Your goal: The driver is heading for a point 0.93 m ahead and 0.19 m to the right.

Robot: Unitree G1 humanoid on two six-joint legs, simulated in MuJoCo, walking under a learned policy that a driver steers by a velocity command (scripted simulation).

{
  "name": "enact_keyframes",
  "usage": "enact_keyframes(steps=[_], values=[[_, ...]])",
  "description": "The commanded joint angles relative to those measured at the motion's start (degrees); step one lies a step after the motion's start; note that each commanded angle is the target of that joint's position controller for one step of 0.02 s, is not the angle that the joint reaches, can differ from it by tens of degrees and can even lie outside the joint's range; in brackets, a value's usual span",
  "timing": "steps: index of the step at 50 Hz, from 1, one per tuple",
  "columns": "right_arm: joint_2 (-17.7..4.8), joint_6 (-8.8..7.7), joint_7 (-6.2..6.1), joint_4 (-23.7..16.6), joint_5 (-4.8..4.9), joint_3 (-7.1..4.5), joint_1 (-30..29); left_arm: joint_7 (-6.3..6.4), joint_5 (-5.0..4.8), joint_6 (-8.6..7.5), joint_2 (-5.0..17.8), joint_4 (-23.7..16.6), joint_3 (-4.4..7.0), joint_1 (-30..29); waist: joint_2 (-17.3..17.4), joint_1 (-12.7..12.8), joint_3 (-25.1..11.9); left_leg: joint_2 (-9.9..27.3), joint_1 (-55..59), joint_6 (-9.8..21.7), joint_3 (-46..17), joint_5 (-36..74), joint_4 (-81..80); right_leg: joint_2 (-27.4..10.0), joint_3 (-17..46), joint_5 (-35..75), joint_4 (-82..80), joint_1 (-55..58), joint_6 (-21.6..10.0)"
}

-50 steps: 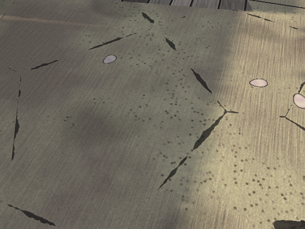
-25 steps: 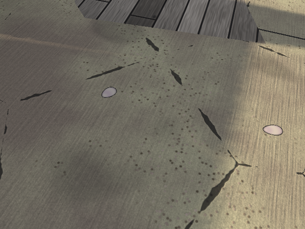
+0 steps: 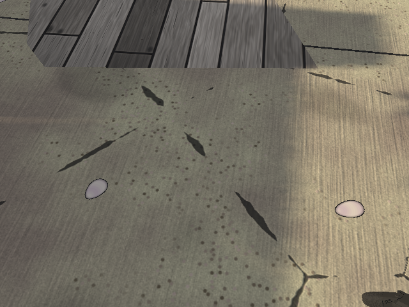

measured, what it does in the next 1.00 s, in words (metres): walks ahead, turning right: left foot, then right foot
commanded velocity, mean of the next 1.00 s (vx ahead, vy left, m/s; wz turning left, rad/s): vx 0.21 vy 0.00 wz -0.53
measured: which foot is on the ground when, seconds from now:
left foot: up 0.00-0.12, down 0.14-0.58, up 0.60-1.00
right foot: down 0.00-0.14, up 0.16-0.56, down 0.58-1.00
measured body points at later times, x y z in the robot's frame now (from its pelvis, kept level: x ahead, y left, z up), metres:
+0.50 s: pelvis +0.15 +0.04 -0.01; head +0.19 +0.03 +0.44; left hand +0.39 +0.26 -0.10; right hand +0.20 -0.27 -0.11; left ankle +0.24 +0.15 -0.75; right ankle +0.15 -0.09 -0.71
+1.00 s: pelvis +0.25 -0.01 +0.00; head +0.25 -0.02 +0.45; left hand +0.46 +0.20 -0.10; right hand +0.26 -0.33 -0.09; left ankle +0.37 +0.07 -0.73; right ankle +0.14 -0.08 -0.75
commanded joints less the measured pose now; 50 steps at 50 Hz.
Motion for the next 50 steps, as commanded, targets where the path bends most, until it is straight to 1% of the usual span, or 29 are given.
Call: enact_keyframes(steps=[1, 4, 5, 6, 7, 8, 9, 10, 11, 12, 14, 16, 18, 21, 26, 28, 29, 30, 31, 32, 33, 34, 35, 37, 39, 43, 47, 49, 50], values=[[-3.8, -0.96, 0.22, -4.3, 0.42, -1.01, -4.8, 0.95, -0.39, 0.17, 10.5, -2.5, 3.21, 1.0, -5.9, 0.6, -2.7, -5.7, 11.9, -0.4, 3.9, 9.5, -9.0, -10.3, 8.3, 17.1, -2.9, -7.0, -6.7], [-6.2, -1.42, 0.41, -4.2, 0.52, -2.39, -3.9, 1.61, -0.47, 1.36, 9.7, -2.0, 3.27, 1.5, -7.8, -0.7, -4.8, -6.8, 14.4, 1.7, 1.4, 7.0, -14.0, -11.3, 13.6, 18.5, 4.4, -0.9, -4.0], [-6.7, -1.56, 0.38, -3.6, 0.5, -2.84, -1.9, 1.82, -0.37, 1.65, 9.3, -2.6, 3.27, 0.0, -8.6, -2.1, -5.4, -6.5, 16.4, 2.8, 1.1, 6.6, -15.2, -11.2, 14.8, 19.2, 7.4, 0.2, -2.9], [-7.1, -1.75, 0.17, -2.9, 0.17, -3.25, 1.3, 1.88, -0.38, 1.82, 8.3, -3.4, 3.03, -1.9, -8.4, -4.3, -6.8, -5.3, 21.3, 4.2, 1.8, 10.4, -18.3, -9.4, 14.3, 19.0, 11.9, -0.4, -1.0], [-9.3, -1.85, -0.26, -2.7, -0.77, -3.82, 5.9, 1.74, 0.23, 1.66, 5.6, -4.7, 2.19, -1.9, -5.2, -6.1, -12.5, 1.2, 32.4, 7.3, -2.3, 19.4, -17.2, -6.3, 11.8, 12.6, 22.1, -4.1, 1.4], [-12.0, -1.01, -0.76, -3.0, -1.83, -4.17, 8.8, 1.48, 1.26, 1.42, 1.0, -4.5, 0.84, 6.6, 9.2, -3.1, -19.8, 16.8, 49.9, 15.3, -17.2, 41.2, -12.8, 0.4, 5.8, -23.5, 38.9, -17.6, 5.2], [-11.7, 0.42, -0.29, -1.7, -0.14, -4.69, 11.4, 1.08, -0.05, 1.29, 5.2, -4.3, 0.96, 13.2, 17.3, -2.4, -26.8, 24.6, 55.3, 22.0, -32.3, 30.0, -14.5, -1.3, 3.0, -30.5, 51.2, -25.5, 6.7], [-8.1, 1.24, -0.54, -3.3, 0.17, -3.92, 8.6, 1.3, -0.77, 2.06, 9.3, -3.2, 2.3, 9.4, 9.2, -4.0, -21.4, 20.6, 49.8, 20.1, -28.2, 18.4, -17.4, -4.3, 3.2, -24.9, 56.2, -28.3, 8.4], [-5.7, 2.07, -0.9, -3.9, 0.13, -3.15, 5.8, 1.63, -0.73, 3.06, 10.7, -4.4, 2.9, 3.4, 5.2, -4.8, -15.5, 17.1, 43.6, 17.5, -19.9, 13.2, -18.6, -5.7, 0.5, -20.5, 56.6, -29.6, 9.3], [-4.4, 2.73, -1.0, -3.9, 0.04, -2.53, 3.0, 2.02, -0.47, 4.2, 10.6, -4.8, 3.19, 0.7, 3.5, -4.3, -11.1, 13.9, 37.0, 16.4, -14.0, 12.2, -20.0, -7.2, -0.5, -18.3, 55.4, -28.7, 10.0], [-5.3, 3.19, -1.18, -2.9, -0.55, -2.82, 0.2, 2.21, -0.38, 5.56, 7.7, -5.6, 2.78, 0.8, 6.6, -2.1, -6.2, 9.9, 26.0, 15.9, -6.2, 10.5, -23.8, -8.8, -3.1, -15.4, 50.2, -23.2, 10.1], [-5.7, 3.08, -1.29, -1.8, -0.77, -3.24, -0.1, 2.33, -0.08, 5.7, 5.4, -5.8, 2.33, 1.1, 7.6, -1.9, -6.4, 9.6, 24.7, 17.2, -2.1, 13.9, -25.3, -8.8, -5.0, -14.1, 45.2, -20.7, 10.1], [-6.7, 3.2, -1.53, -0.9, -0.26, -3.77, 0.0, 2.06, 0.39, 5.58, 4.8, -6.8, 2.01, -0.9, 6.6, -2.4, -8.2, 11.8, 26.6, 18.6, -0.6, 17.0, -25.4, -10.2, -5.0, -11.8, 40.3, -19.8, 9.8], [-8.0, 4.02, -1.65, -0.4, 0.3, -4.33, -1.6, 1.18, 0.38, 5.76, 4.9, -7.7, 1.86, -3.3, 6.1, -2.8, -9.1, 12.8, 25.8, 18.7, 2.5, 12.3, -26.4, -11.2, -6.1, -7.3, 33.0, -15.4, 8.8], [-10.0, 4.84, -0.99, 1.2, 1.5, -5.14, -1.2, -0.19, 0.33, 6.32, 6.1, -9.5, 2.45, -6.2, 6.5, -3.3, -7.1, 14.3, 27.1, 16.7, 4.7, 5.3, -24.7, -10.3, -8.8, -6.6, 21.6, -10.8, 5.8], [-9.9, 5.25, -1.01, 2.0, 2.49, -5.21, -1.3, -0.56, 0.48, 6.19, 6.1, -8.8, 2.93, -4.1, 5.5, -1.6, -7.1, 12.9, 26.3, 13.4, 7.2, 2.3, -20.1, -8.3, -10.8, -1.1, 11.5, -5.1, 3.5], [-8.2, 5.45, -0.97, 3.2, 2.43, -4.88, 1.2, -0.26, 0.73, 6.09, 7.6, -8.2, 3.66, -2.4, 2.9, -1.5, -7.0, 10.7, 23.3, 10.0, 9.7, -2.2, -15.2, -7.8, -9.0, 3.2, 6.7, -0.3, 1.6], [-4.9, 5.63, -0.72, 3.2, 0.83, -4.05, 2.9, 0.65, 0.73, 5.89, 12.9, -8.7, 5.12, -1.0, -10.5, -2.6, -6.2, 4.4, 13.5, 4.2, 15.9, -14.3, -0.6, -17.9, 6.0, 18.1, 0.4, 6.2, -2.7], [-4.7, 5.42, -1.08, -0.6, -0.54, -3.72, -1.0, 0.93, 1.42, 5.3, 17.5, -10.0, 5.85, -0.8, -20.0, -1.4, -5.7, -4.4, -1.7, 0.6, 13.4, -32.0, 12.3, -28.5, 23.4, 15.6, -1.8, 8.0, -13.9], [-7.0, 4.97, -1.08, -0.9, 0.02, -4.57, -4.4, 0.54, 1.85, 3.85, 14.6, -9.5, 5.28, 1.0, -13.2, 1.7, -7.7, -3.4, -4.1, 1.4, 4.8, -31.3, 19.7, -27.3, 24.4, 2.6, -4.5, 7.4, -15.4], [-7.7, 4.63, -0.63, -1.0, 1.34, -5.04, -4.2, 0.38, 1.44, 2.67, 12.6, -8.7, 4.53, 0.2, -11.6, 0.2, -6.5, -2.0, -5.6, 3.0, 2.8, -25.6, 20.2, -24.6, 22.0, -10.9, -6.0, 7.1, -12.5], [-8.1, 4.3, -0.51, 0.3, 1.63, -5.51, -3.2, 0.47, 0.64, 2.14, 11.1, -8.8, 4.15, -1.9, -9.2, -1.0, -4.9, -1.0, -6.0, 3.5, 2.6, -20.9, 18.9, -22.7, 20.1, -19.0, -6.9, 6.0, -9.8], [-8.7, 3.96, -0.48, 0.6, 1.16, -5.78, -3.2, 0.72, 0.21, 1.97, 10.0, -8.8, 3.57, -3.3, -9.7, -1.4, -3.5, -0.8, -6.4, 3.4, 2.5, -17.3, 16.9, -21.6, 19.3, -20.2, -7.8, 5.4, -8.7], [-7.5, 2.81, 0.12, 1.1, 1.0, -5.62, -3.1, 1.29, 0.85, 1.67, 9.2, -9.1, 3.0, -3.5, -10.1, -2.1, -3.4, -2.0, -3.0, 2.9, 3.4, -11.2, 13.8, -19.0, 16.8, -16.7, -8.9, 3.8, -7.8], [-6.4, 1.75, 0.54, 1.6, 1.22, -5.28, -3.9, 1.65, 1.04, 1.14, 9.5, -8.8, 3.15, -2.3, -9.2, -1.6, -3.6, -3.0, -0.7, 2.4, 3.6, -7.2, 7.1, -17.6, 14.6, -11.7, -8.7, 4.1, -7.5], [-4.0, 0.75, 1.55, 2.0, 1.42, -3.91, -5.7, 1.54, 0.46, 0.63, 10.2, -7.1, 3.38, -0.3, -10.4, 0.0, -3.1, -3.9, 7.1, 1.5, 4.7, -4.1, -5.4, -16.6, 11.1, -7.8, -7.7, 1.5, -7.0], [-5.1, -0.04, 2.19, 1.3, 2.21, -3.58, -6.5, 0.66, 0.12, 0.58, 10.6, -5.4, 3.34, 1.7, -9.9, 1.0, -1.2, -3.6, 11.5, 3.0, 4.8, -6.2, -10.0, -18.5, 14.4, -11.6, -6.6, -1.0, -7.8], [-5.6, -0.46, 2.36, 2.1, 2.48, -3.5, -4.0, 0.29, 0.17, 0.6, 10.1, -4.9, 3.03, 1.0, -9.9, -0.3, -1.1, -3.3, 15.1, 4.8, 5.9, -5.6, -12.4, -18.9, 14.4, -11.9, -5.1, -1.5, -7.1], [-5.6, -0.58, 2.35, 3.0, 2.34, -3.48, -2.0, 0.17, 0.23, 0.65, 9.3, -4.7, 2.7, 0.8, -9.3, -1.4, -1.4, -3.6, 18.6, 5.7, 6.7, -4.9, -14.0, -18.2, 13.4, -11.2, -3.5, -2.5, -6.3]])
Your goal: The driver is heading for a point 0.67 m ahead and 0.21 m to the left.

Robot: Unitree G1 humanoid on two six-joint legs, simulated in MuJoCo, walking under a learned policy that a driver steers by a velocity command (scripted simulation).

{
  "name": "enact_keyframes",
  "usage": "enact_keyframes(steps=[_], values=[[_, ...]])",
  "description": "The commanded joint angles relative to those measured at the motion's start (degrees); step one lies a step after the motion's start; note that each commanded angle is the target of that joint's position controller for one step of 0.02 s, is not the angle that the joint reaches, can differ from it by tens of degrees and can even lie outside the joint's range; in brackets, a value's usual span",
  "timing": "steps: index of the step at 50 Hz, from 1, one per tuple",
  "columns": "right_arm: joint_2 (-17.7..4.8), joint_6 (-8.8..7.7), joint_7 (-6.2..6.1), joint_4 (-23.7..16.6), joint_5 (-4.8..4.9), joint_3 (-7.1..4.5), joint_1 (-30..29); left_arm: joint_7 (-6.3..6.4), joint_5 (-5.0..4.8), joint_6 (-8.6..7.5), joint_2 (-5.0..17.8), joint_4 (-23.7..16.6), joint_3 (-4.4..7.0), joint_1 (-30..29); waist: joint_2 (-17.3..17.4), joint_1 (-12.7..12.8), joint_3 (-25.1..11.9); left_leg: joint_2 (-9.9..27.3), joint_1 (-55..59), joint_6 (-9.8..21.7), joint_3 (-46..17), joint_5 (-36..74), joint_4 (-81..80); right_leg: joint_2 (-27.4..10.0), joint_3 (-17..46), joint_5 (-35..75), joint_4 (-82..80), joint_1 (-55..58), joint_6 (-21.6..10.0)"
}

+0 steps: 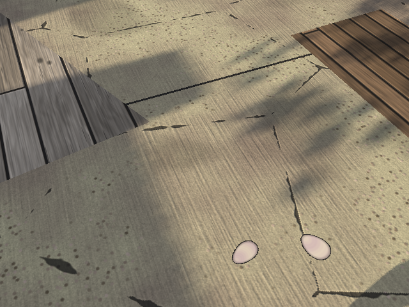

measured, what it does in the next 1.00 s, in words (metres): walks ahead, turning left: left foot, then right foot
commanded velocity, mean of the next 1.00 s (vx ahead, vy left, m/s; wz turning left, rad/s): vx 0.48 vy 0.00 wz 0.43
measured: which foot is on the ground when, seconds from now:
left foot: up 0.00-0.02, down 0.04-0.50, up 0.52-0.98, down 1.00-1.00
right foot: down 0.00-0.06, up 0.08-0.48, down 0.50-0.98, up 1.00-1.00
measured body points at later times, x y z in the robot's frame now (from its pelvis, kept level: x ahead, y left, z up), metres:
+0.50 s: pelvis +0.24 +0.02 -0.02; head +0.27 +0.03 +0.43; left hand +0.46 +0.29 -0.06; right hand +0.26 -0.27 -0.14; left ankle +0.06 +0.12 -0.74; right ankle +0.37 -0.07 -0.75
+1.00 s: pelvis +0.47 +0.13 -0.03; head +0.50 +0.17 +0.42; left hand +0.34 +0.40 -0.15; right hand +0.80 +0.05 -0.09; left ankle +0.54 +0.27 -0.75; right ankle +0.38 -0.08 -0.73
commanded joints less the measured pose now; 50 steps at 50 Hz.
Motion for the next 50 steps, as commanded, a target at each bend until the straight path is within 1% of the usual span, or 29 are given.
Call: enact_keyframes(steps=[1, 2, 3, 4, 5, 6, 8, 9, 11, 16, 18, 21, 23, 24, 25, 26, 27, 28, 29, 30, 31, 32, 35, 41, 45, 47, 48, 49, 50], values=[[-5.4, -1.45, -0.06, -2.5, 0.04, -1.1, 0.5, -0.21, 0.25, -0.66, 7.8, -2.4, 1.98, -0.6, -8.1, -2.6, 1.4, -0.2, 7.5, 2.6, 1.6, -0.3, -3.1, -12.7, 11.4, -4.7, -4.8, -5.0, -8.5], [-6.2, -1.55, -0.34, -1.3, -0.01, -1.35, 5.1, -0.11, 0.7, -0.78, 5.9, -2.4, 1.3, -0.7, -6.5, -4.6, 0.0, 1.6, 13.2, 4.1, -1.3, -1.9, -3.8, -10.9, 8.7, -2.9, 0.7, -7.6, -6.7], [-9.7, -1.69, -0.61, -0.5, -0.44, -1.92, 10.2, 0.03, 1.23, -1.27, 2.8, -3.6, 0.34, -1.5, 2.9, -5.8, -2.1, 9.6, 20.7, 8.1, -14.0, -7.1, -8.8, -5.2, 0.9, -0.5, 16.2, -14.7, -3.2], [-15.8, -1.27, -0.09, 0.8, -0.6, -3.72, 15.6, 0.56, 0.52, -2.44, 3.9, -6.4, 0.61, -1.5, 18.1, -6.6, -3.4, 18.6, 29.9, 17.1, -37.6, -18.6, -16.7, 0.7, -5.4, -11.5, 32.5, -30.6, 0.5], [-11.7, -1.41, 0.29, 0.5, 0.11, -2.58, 15.6, 0.79, -0.42, -3.22, 7.9, -6.3, 1.54, -3.6, 12.9, -7.3, -0.1, 20.2, 30.7, 18.4, -43.2, -25.1, -18.7, -1.5, -2.1, -14.3, 40.2, -38.7, 0.9], [-9.0, -1.35, 0.07, -0.2, -0.07, -1.82, 13.9, 0.45, -0.81, -3.88, 8.7, -6.1, 1.76, -6.0, 8.7, -7.1, 2.8, 18.2, 29.1, 17.0, -37.4, -22.2, -18.0, -3.8, -1.5, -9.4, 42.4, -41.0, 0.3], [-7.3, -0.82, -0.57, -1.3, -0.61, -1.28, 12.3, 0.03, 0.74, -4.98, 6.8, -6.1, 1.44, -9.0, 4.0, -6.5, 3.3, 14.2, 26.6, 15.5, -29.5, -9.6, -18.0, -5.8, -2.6, -2.3, 39.3, -40.4, 0.6], [-6.4, -0.51, -1.01, -1.6, -0.67, -0.89, 12.1, -0.23, 1.37, -5.28, 6.1, -6.4, 1.47, -9.6, 4.2, -5.8, 2.8, 12.2, 24.7, 14.7, -26.1, -4.0, -18.3, -6.4, -2.8, 0.1, 36.3, -37.8, 1.2], [-6.0, 0.02, -1.8, -1.6, -0.16, -0.8, 12.6, -0.63, 1.62, -5.34, 4.3, -6.6, 1.09, -10.5, 5.6, -5.2, 2.1, 9.8, 22.1, 14.6, -21.7, 3.8, -19.1, -5.7, -4.6, 2.1, 30.3, -34.2, 2.9], [-8.3, 1.08, -3.55, -0.5, 0.29, -1.65, 15.2, -1.28, 0.8, -5.67, 1.1, -8.0, -0.27, -19.3, 5.2, -7.2, 3.2, 6.6, 13.8, 12.6, -15.8, 11.0, -18.2, -2.3, -6.3, 14.2, 11.5, -24.0, 5.6], [-8.4, 1.45, -3.74, 0.0, 0.58, -1.79, 17.3, -1.67, 0.19, -5.89, 2.0, -8.3, -0.03, -21.8, 5.3, -7.9, 3.1, 7.3, 12.7, 12.0, -17.3, 10.2, -17.2, -1.2, -5.9, 17.8, 8.0, -20.2, 5.6], [-8.6, 1.82, -4.01, 0.0, 1.04, -2.15, 17.6, -1.72, -0.26, -6.12, 4.1, -8.3, 0.89, -22.0, 6.1, -6.4, 3.1, 9.0, 14.3, 10.3, -21.2, 8.6, -14.5, -1.4, -3.8, 16.9, 4.3, -15.6, 4.0], [-8.3, 2.02, -3.95, -0.7, 0.89, -2.32, 16.1, -1.23, -0.2, -6.32, 6.1, -6.9, 2.07, -16.5, 6.5, -2.7, 0.9, 8.0, 13.9, 8.6, -21.2, 14.7, -9.0, -1.5, -4.6, 14.9, 1.5, -6.7, 1.6], [-6.9, 1.96, -3.69, -1.3, 0.47, -1.9, 15.5, -0.71, 0.26, -6.4, 7.9, -5.7, 3.06, -10.5, 5.5, 0.5, -3.5, 4.9, 11.7, 6.9, -19.1, 17.6, -0.8, -3.4, -3.9, 14.3, 0.8, 3.1, -0.4], [-3.5, 1.9, -3.46, -3.1, -0.94, -0.71, 15.3, -0.06, 1.03, -6.12, 11.1, -4.8, 3.97, -0.7, -0.5, 4.4, -12.9, 1.3, 4.5, 5.0, -15.2, 7.8, 15.4, -13.4, 5.6, 8.2, 2.4, 18.3, -4.2], [1.4, 1.33, -3.43, -4.6, 0.65, 0.8, 23.6, -0.56, 1.57, -5.29, 14.6, -2.9, 4.51, 2.2, -20.0, 0.2, -20.0, -5.9, -13.8, 2.2, -9.1, -22.7, 33.1, -26.4, 31.8, -4.4, -3.5, 32.9, -12.8], [-4.6, 1.4, -3.6, -3.2, 1.73, -0.35, 22.8, -0.83, 1.01, -5.07, 8.9, -3.2, 3.38, 0.7, -14.8, 0.9, -14.6, -1.1, -20.5, 1.7, -9.8, -22.0, 40.9, -26.5, 36.1, -14.5, -7.2, 28.3, -12.3], [-7.6, 1.63, -3.55, -3.9, 1.57, -1.25, 16.8, -0.64, 0.68, -4.96, 5.8, -3.3, 2.53, -2.2, -9.1, 1.7, -6.5, 0.8, -22.0, 1.5, -8.5, -16.4, 42.3, -23.8, 26.4, -11.1, -7.9, 21.0, -10.2], [-7.1, 1.84, -3.6, -4.4, 0.89, -1.29, 14.0, -0.69, 0.94, -4.83, 4.9, -2.9, 2.11, -4.8, -5.2, 0.6, -2.4, 2.9, -20.3, 1.1, -7.0, -12.3, 41.4, -21.3, 18.8, -2.3, -8.6, 14.5, -9.2], [-6.4, 1.91, -3.38, -5.0, 0.23, -1.42, 12.0, -0.8, 1.22, -4.72, 3.5, -2.2, 1.75, -6.4, -4.9, -0.4, 0.5, 4.2, -19.2, 0.8, -6.8, -9.9, 39.2, -19.1, 13.5, 3.6, -10.0, 9.6, -8.8], [-5.5, 2.25, -2.99, -5.4, 0.43, -1.49, 12.0, -0.76, 1.71, -4.88, 3.1, -1.7, 1.58, -7.5, -6.8, -1.7, 1.4, 5.6, -16.9, 0.7, -6.6, -8.4, 37.9, -17.7, 9.3, 6.8, -11.5, 6.0, -8.4], [-4.3, 2.67, -2.76, -5.7, 0.71, -1.32, 12.0, -0.78, 1.58, -5.15, 2.9, -1.2, 1.66, -8.1, -7.5, -2.3, 1.9, 6.1, -15.6, 0.6, -5.8, -7.7, 36.9, -16.9, 6.4, 8.5, -13.0, 3.9, -8.4], [-2.2, 3.48, -2.34, -7.7, 0.26, -0.7, 8.8, -0.78, 0.88, -5.88, 4.6, 0.6, 2.4, -8.3, -5.8, -2.8, 3.8, 7.0, -17.4, -0.3, -5.0, -4.8, 31.6, -17.8, 0.8, 13.5, -16.1, 1.6, -9.9], [-1.6, 2.5, -0.33, -10.3, 0.12, 0.2, 0.0, -0.35, 0.5, -5.21, 8.3, 3.3, 3.32, -7.1, -3.2, -0.2, 5.0, 6.0, -14.3, 0.4, -1.3, 11.1, 13.4, -16.3, -11.3, 20.1, -16.4, 3.4, -8.0], [-2.6, 2.67, 0.69, -13.3, 0.22, -0.01, -5.5, -0.32, -0.72, -4.07, 10.6, 5.3, 4.04, -4.0, -3.1, 0.8, 6.3, 4.6, -13.9, 3.0, 1.3, 7.8, 7.0, -18.4, -14.5, 23.7, -13.9, 9.7, -6.2], [-4.3, 3.02, 0.84, -14.1, -0.11, -0.9, -4.2, -0.14, -1.21, -3.25, 12.4, 5.7, 4.52, -3.8, -4.5, -1.1, 4.1, 1.4, -9.0, 5.2, 4.4, 1.7, 5.8, -18.6, -16.7, 40.2, -7.2, 12.4, -5.0], [-6.0, 3.31, 0.7, -13.4, -0.23, -1.9, 0.2, 0.01, -1.48, -2.76, 13.1, 5.6, 4.69, -4.0, -5.1, -3.9, 1.0, -1.1, -2.4, 6.7, 6.3, -0.4, 5.2, -17.9, -18.2, 49.5, 0.4, 12.3, -4.2], [-8.7, 3.56, 0.17, -11.1, -0.35, -3.59, 9.3, 0.22, -1.63, -2.39, 12.1, 5.5, 4.16, -4.2, -3.8, -9.1, -3.5, -3.8, 11.0, 8.7, 6.6, 3.2, 1.5, -15.8, -19.9, 52.8, 12.8, 7.5, -2.4], [-13.1, 4.06, -1.04, -9.4, -0.36, -5.18, 17.8, 0.42, 0.07, -2.63, 9.3, 4.5, 2.82, -2.6, 2.8, -12.1, -9.3, 2.8, 28.9, 11.7, -4.1, 12.7, 1.2, -13.0, -19.9, 34.2, 30.5, -6.5, 0.6]])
